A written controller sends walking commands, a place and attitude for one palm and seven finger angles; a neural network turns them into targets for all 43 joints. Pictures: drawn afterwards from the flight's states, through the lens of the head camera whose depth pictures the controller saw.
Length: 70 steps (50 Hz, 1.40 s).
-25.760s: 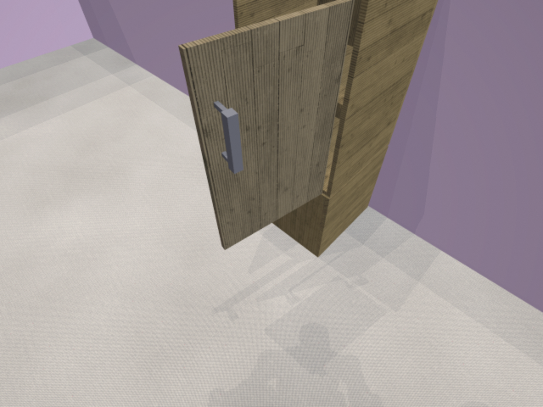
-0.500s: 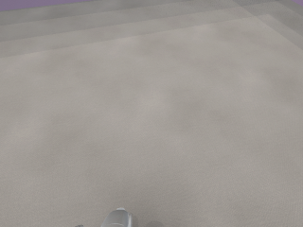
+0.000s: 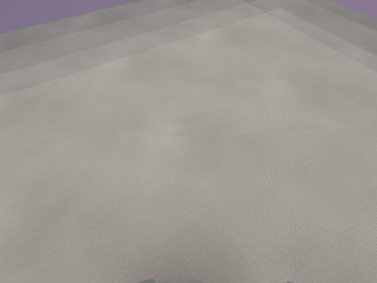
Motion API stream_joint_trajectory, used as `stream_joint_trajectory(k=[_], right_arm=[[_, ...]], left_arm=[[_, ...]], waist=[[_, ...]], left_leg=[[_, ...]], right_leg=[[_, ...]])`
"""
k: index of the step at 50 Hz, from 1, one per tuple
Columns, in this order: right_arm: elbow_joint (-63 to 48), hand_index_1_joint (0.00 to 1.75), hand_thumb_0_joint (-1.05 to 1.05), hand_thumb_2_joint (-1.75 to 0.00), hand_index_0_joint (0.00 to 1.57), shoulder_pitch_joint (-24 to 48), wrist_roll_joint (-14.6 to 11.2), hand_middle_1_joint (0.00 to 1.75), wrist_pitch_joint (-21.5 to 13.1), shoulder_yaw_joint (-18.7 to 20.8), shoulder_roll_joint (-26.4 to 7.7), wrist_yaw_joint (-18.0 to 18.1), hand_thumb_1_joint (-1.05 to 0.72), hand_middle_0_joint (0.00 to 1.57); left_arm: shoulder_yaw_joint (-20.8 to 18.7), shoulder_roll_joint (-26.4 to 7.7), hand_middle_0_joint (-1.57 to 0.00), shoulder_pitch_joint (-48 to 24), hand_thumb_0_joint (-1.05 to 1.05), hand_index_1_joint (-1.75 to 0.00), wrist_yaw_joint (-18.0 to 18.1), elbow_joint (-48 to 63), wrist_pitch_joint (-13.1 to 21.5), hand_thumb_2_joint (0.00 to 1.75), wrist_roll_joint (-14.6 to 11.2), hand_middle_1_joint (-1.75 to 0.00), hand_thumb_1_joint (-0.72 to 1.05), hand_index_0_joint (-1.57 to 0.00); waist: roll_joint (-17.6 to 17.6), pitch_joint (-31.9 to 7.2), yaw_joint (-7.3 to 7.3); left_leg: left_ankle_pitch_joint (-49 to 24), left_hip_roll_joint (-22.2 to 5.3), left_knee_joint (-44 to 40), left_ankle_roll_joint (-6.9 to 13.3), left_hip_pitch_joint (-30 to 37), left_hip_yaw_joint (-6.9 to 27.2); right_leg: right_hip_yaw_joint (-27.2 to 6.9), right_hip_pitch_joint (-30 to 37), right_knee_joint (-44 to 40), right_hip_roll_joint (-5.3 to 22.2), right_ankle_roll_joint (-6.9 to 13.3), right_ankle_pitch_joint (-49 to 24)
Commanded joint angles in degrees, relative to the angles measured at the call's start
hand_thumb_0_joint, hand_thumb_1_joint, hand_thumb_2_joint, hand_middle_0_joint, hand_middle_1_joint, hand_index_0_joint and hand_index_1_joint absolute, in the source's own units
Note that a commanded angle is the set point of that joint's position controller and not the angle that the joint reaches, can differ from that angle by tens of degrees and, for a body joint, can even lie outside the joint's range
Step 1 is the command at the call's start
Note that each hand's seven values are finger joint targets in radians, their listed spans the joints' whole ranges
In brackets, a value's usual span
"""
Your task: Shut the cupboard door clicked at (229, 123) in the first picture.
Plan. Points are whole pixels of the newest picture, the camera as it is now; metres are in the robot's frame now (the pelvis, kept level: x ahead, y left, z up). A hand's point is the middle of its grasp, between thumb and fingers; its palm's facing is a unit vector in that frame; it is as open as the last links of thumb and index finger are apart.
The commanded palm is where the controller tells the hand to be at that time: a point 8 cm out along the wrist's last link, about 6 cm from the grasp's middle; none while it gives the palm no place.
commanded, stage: turn to face it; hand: left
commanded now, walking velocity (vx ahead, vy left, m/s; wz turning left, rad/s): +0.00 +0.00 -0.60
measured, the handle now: out of the picture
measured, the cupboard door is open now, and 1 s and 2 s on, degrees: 47 47 47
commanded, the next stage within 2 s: none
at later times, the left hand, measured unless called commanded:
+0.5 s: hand (119, 237) +0.23 +0.21 -0.14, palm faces -0.29 -0.94 -0.20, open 7.4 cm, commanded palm none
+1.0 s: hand (149, 236) +0.24 +0.13 -0.15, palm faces -0.55 -0.80 -0.23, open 7.4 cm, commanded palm none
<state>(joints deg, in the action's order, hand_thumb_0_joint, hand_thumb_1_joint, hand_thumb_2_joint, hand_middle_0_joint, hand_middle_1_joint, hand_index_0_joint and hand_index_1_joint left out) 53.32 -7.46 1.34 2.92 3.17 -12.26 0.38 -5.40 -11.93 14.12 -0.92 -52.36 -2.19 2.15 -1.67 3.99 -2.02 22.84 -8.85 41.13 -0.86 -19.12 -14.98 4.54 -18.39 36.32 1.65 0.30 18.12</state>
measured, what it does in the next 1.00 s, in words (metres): steps on the spot, turning right: left foot, then right foot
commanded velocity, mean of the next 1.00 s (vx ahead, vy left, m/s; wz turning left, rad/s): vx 0.00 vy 0.00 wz -0.60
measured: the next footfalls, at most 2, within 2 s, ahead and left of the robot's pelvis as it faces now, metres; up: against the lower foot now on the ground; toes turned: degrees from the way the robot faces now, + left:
left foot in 0.30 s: +0.10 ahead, +0.14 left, +0.00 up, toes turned -8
right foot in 0.70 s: +0.02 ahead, -0.10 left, +0.00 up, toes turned -30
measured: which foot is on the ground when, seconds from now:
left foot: up 0.00-0.28, down 0.30-0.70, up 0.72-1.00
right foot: down 0.00-0.30, up 0.32-0.68, down 0.70-1.00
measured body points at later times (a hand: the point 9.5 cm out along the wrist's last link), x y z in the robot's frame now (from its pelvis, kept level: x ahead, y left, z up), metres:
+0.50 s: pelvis +0.05 +0.04 +0.02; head +0.11 +0.06 +0.47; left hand +0.25 +0.26 -0.13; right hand +0.03 -0.22 -0.10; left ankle +0.06 +0.14 -0.72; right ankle -0.03 -0.08 -0.64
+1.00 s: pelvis +0.07 +0.01 +0.01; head +0.12 -0.02 +0.46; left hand +0.27 +0.18 -0.13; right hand +0.00 -0.26 -0.12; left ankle +0.15 +0.12 -0.69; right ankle -0.02 -0.08 -0.72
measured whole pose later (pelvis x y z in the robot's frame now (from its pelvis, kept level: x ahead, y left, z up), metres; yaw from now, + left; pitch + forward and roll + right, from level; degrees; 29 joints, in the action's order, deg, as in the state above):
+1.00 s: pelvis +0.07 +0.01 +0.01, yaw -35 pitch +2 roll +0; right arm 49.5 -8.6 0.6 3.0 2.5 -13.9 0.6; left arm -3.2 -12.3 10.8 -0.3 -50.9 -2.8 1.7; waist 0.4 5.5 0.2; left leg 23.8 -3.5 47.9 -5.3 -25.5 -1.7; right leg -4.0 -15.1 30.3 -1.6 0.4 17.0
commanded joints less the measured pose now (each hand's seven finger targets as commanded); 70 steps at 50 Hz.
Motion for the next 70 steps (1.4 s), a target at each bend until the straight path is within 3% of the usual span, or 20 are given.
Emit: stream_joint_trajectory(k=[1,5,10,13,15,17,20,29,33,34,35,36,41,51,52,53,54,59,67,70], right_arm=[[-8.8,0.3,0.0,-0.9,0.2,5.8,-0.5,0.3,-0.5,1.4,-4.7,0.7,-0.9,0.2],[-6.6,0.3,0.0,-0.9,0.2,1.1,-0.6,0.3,-1.4,0.9,-5.2,0.5,-0.9,0.2],[-6.8,0.3,0.0,-0.9,0.2,-1.0,-1.1,0.3,-1.8,0.3,-4.6,0.9,-0.9,0.2],[-5.3,0.3,0.0,-0.9,0.2,-7.1,-1.0,0.3,-2.6,0.3,-6.4,1.3,-0.9,0.2],[-5.7,0.3,0.0,-0.9,0.2,-10.2,0.2,0.3,-3.5,1.8,-15.9,1.7,-0.9,0.2],[-5.6,0.3,0.0,-0.9,0.2,-9.9,0.6,0.3,-3.5,1.2,-14.4,2.2,-0.9,0.2],[-6.5,0.3,0.0,-0.9,0.2,-7.2,0.7,0.3,-3.4,0.7,-11.9,2.3,-0.9,0.2],[-4.3,0.3,0.0,-0.9,0.2,-10.4,0.6,0.3,-2.9,2.0,-12.4,1.5,-0.9,0.2],[-4.7,0.3,0.0,-0.9,0.2,-8.0,0.1,0.3,-2.5,2.5,-13.2,0.9,-0.9,0.2],[-5.6,0.3,0.0,-0.9,0.2,-7.6,-0.6,0.3,-2.4,2.3,-11.4,0.5,-0.9,0.2],[-8.7,0.3,0.0,-0.9,0.2,-4.2,-0.7,0.3,-2.3,1.0,-6.7,0.4,-0.9,0.2],[-9.3,0.3,0.0,-0.9,0.2,-2.6,-0.7,0.3,-1.1,0.6,-8.0,1.1,-0.9,0.2],[-6.8,0.3,0.0,-0.9,0.2,-3.6,-0.5,0.3,-0.8,0.6,-7.4,0.9,-0.9,0.2],[-6.8,0.3,0.0,-0.9,0.2,-7.5,-1.1,0.3,-2.2,0.7,-6.9,1.2,-0.9,0.2],[-6.4,0.3,0.0,-0.9,0.2,-9.1,-0.8,0.3,-2.8,1.0,-9.3,1.4,-0.9,0.2],[-6.8,0.3,0.0,-0.9,0.2,-10.0,0.2,0.3,-3.3,2.0,-15.5,1.6,-0.9,0.2],[-7.8,0.3,0.0,-0.9,0.2,-11.1,0.4,0.3,-2.9,2.1,-17.1,1.7,-0.9,0.2],[-8.8,0.3,0.0,-0.9,0.2,-4.9,0.7,0.3,-3.2,0.9,-11.7,2.2,-0.9,0.2],[-6.1,0.3,0.0,-0.9,0.2,-8.0,0.5,0.3,-2.7,2.2,-12.8,1.2,-0.9,0.2],[-6.2,0.3,0.0,-0.9,0.2,-6.1,0.3,0.3,-2.3,2.7,-13.9,0.9,-0.9,0.2]], left_arm=[[-2.4,-14.1,-0.2,5.7,0.0,-0.3,1.7,2.9,1.4,0.9,-0.4,-0.3,0.9,-0.2],[-1.2,-10.8,-0.2,-0.6,0.0,-0.3,2.0,5.0,1.5,0.9,-0.6,-0.3,0.9,-0.2],[-1.7,-13.5,-0.2,-1.2,0.0,-0.3,1.6,4.5,0.8,0.9,-0.5,-0.3,0.9,-0.2],[-1.3,-12.3,-0.2,-5.0,0.0,-0.3,1.3,5.4,0.2,0.9,-1.2,-0.3,0.9,-0.2],[0.0,-6.8,-0.2,-4.1,0.0,-0.3,0.4,8.0,0.0,0.9,-1.9,-0.3,0.9,-0.2],[-0.2,-8.7,-0.2,-7.1,0.0,-0.3,0.2,7.9,-0.4,0.9,-1.0,-0.3,0.9,-0.2],[-0.1,-7.0,-0.2,-8.0,0.0,-0.3,-0.9,7.2,-1.0,0.9,-1.2,-0.3,0.9,-0.2],[0.6,-5.3,-0.2,-12.6,0.0,-0.3,-1.5,9.2,-1.1,0.9,-1.0,-0.3,0.9,-0.2],[0.0,-7.3,-0.2,-5.9,0.0,-0.3,-1.1,7.6,-0.1,0.9,-0.9,-0.3,0.9,-0.2],[-0.7,-11.3,-0.2,-1.4,0.0,-0.3,-0.5,6.2,0.4,0.9,-0.5,-0.3,0.9,-0.2],[-1.9,-17.0,-0.2,2.6,0.0,-0.3,0.3,5.0,1.1,0.9,-0.3,-0.3,0.9,-0.2],[-1.8,-18.2,-0.2,4.3,0.0,-0.3,0.9,4.5,0.9,0.9,-1.4,-0.3,0.9,-0.2],[-0.6,-12.0,-0.2,-5.9,0.0,-0.3,1.9,7.4,1.2,0.9,-1.1,-0.3,0.9,-0.2],[-1.3,-12.9,-0.2,-6.9,0.0,-0.3,1.0,6.7,0.3,0.9,-1.1,-0.3,0.9,-0.2],[-0.9,-10.3,-0.2,-6.5,0.0,-0.3,1.0,7.1,0.1,0.9,-1.4,-0.3,0.9,-0.2],[-0.3,-6.9,-0.2,-3.3,0.0,-0.3,0.4,7.9,-0.2,0.9,-2.0,-0.3,0.9,-0.2],[-0.1,-7.5,-0.2,-3.7,0.0,-0.3,0.2,8.8,0.2,0.9,-1.6,-0.3,0.9,-0.2],[-0.6,-6.8,-0.2,-5.5,0.0,-0.3,-1.3,6.7,-0.9,0.9,-1.1,-0.3,0.9,-0.2],[0.2,-5.4,-0.2,-8.9,0.0,-0.3,-1.8,8.1,-0.8,0.9,-0.9,-0.3,0.9,-0.2],[0.1,-6.1,-0.2,-5.8,0.0,-0.3,-1.6,7.2,-0.3,0.9,-1.0,-0.3,0.9,-0.2]], waist=[[18.1,-3.6,-2.29],[9.7,-9.0,0.8],[9.8,-8.7,0.69],[8.6,-8.9,3.82],[-15.9,-10.0,4.03],[-11.8,-7.7,4.2],[-7.5,-6.0,2.72],[-11.2,-6.7,5.03],[-7.6,-8.0,1.17],[1.2,-10.2,-0.9],[18.1,-9.5,-3.03],[14.3,-8.9,-3.57],[10.9,-7.7,2.18],[10.2,-7.6,4.78],[3.0,-9.0,5.03],[-13.7,-10.9,4.44],[-14.2,-10.0,5.26],[-7.9,-6.6,2.61],[-11.6,-7.2,4.76],[-10.5,-7.8,2.43]], left_leg=[[10.5,5.4,25.0,-1.9,-18.7,14.5],[2.2,4.4,19.4,-3.3,-13.5,14.4],[1.3,7.2,1.5,-3.4,-6.0,12.5],[-11.1,6.7,-16.0,-2.7,7.2,12.9],[-30.3,-15.5,-23.3,7.1,17.9,33.1],[-40.1,-17.5,-21.3,11.4,14.2,32.6],[-45.5,-10.9,-19.0,8.7,15.4,19.3],[-41.9,-11.6,-16.8,7.4,16.8,10.6],[-34.1,-10.3,-7.6,2.7,10.3,6.7],[-23.8,-7.0,1.4,-0.5,1.5,3.6],[11.9,2.8,14.9,-3.7,-14.9,2.2],[15.1,3.2,23.4,-3.7,-16.0,11.2],[2.0,2.6,22.9,-4.8,-13.2,14.3],[-9.7,7.4,-11.4,-3.3,6.6,12.4],[-12.7,2.0,-19.3,-1.8,12.6,17.7],[-21.5,-12.2,-21.8,4.4,19.2,31.4],[-26.0,-20.1,-22.7,10.3,15.6,35.3],[-35.1,-10.5,-20.0,8.0,13.4,18.2],[-34.8,-11.8,-17.0,7.4,14.6,10.6],[-29.9,-11.4,-12.0,4.6,11.1,8.0]], right_leg=[[-34.0,9.0,-21.5,18.8,12.9,-15.6],[-19.7,12.7,-14.7,12.7,10.4,-26.7],[-21.3,12.2,-11.3,11.1,10.1,-33.5],[-19.8,4.1,-6.7,6.9,4.9,-26.2],[-6.8,-12.2,11.9,-4.8,-1.7,12.6],[-8.0,-14.3,29.1,-2.0,-2.4,17.2],[-5.5,-14.2,29.8,-0.2,-3.6,10.6],[0.6,-5.7,9.8,-1.0,-2.4,6.8],[1.3,9.0,-9.7,-1.5,-0.1,-7.4],[-6.3,19.7,-13.5,5.2,2.4,-17.6],[-24.6,25.8,-14.8,19.3,9.2,-39.1],[-26.3,20.2,-15.2,22.2,13.1,-41.8],[-16.5,13.1,-13.5,12.0,10.4,-36.4],[-21.9,1.6,-8.5,7.3,5.9,-24.1],[-18.9,-2.8,-3.2,2.8,3.0,-16.6],[-10.8,-12.2,8.5,-5.1,-0.6,5.4],[-6.5,-13.0,21.6,-4.5,-1.4,19.9],[-5.0,-14.1,31.0,-0.2,-3.7,9.6],[1.1,-5.6,9.8,-1.0,-2.8,7.6],[2.4,2.7,-2.6,-1.9,-1.4,-0.9]])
